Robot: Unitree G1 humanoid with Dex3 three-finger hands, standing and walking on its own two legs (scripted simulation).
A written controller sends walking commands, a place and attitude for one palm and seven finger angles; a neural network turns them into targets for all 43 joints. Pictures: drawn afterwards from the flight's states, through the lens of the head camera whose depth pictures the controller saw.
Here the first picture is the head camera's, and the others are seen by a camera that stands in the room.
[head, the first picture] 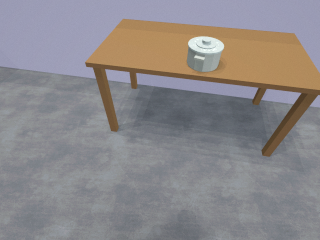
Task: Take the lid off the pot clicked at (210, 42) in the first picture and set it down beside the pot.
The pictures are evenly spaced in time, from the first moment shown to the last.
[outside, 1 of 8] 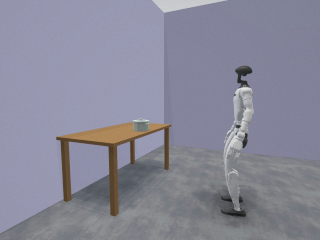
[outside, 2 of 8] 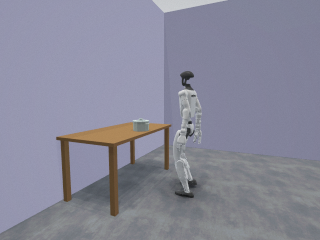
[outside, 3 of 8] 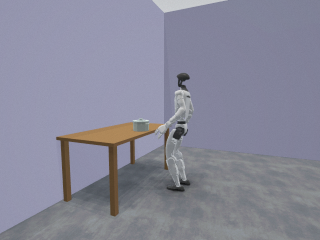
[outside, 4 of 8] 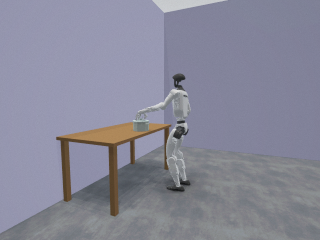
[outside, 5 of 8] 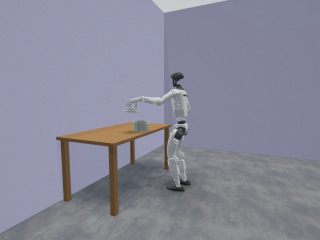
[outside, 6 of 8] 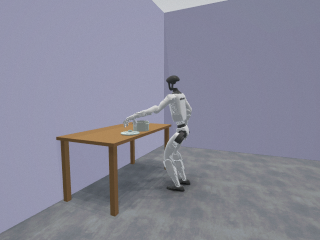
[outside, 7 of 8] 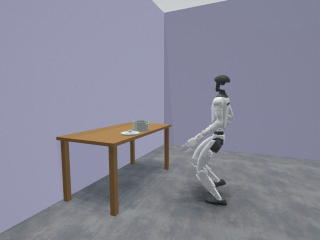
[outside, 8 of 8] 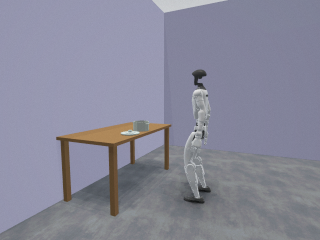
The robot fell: no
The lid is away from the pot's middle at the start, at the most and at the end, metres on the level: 0.00 0.26 0.26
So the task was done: yes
